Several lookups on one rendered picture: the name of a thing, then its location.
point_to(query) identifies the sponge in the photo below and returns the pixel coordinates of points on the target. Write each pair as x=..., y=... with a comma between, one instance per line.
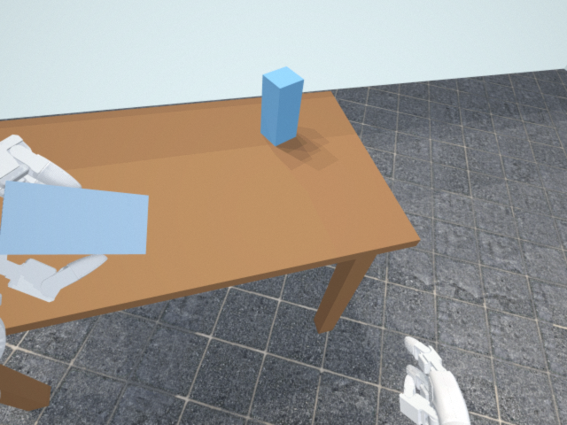
x=47, y=219

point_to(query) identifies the robot right hand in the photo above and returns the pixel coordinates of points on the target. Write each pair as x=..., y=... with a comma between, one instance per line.
x=440, y=400

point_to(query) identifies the robot left hand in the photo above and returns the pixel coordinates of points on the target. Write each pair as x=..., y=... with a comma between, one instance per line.
x=19, y=164

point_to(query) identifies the table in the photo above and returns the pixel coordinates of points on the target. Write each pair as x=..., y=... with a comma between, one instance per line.
x=226, y=207

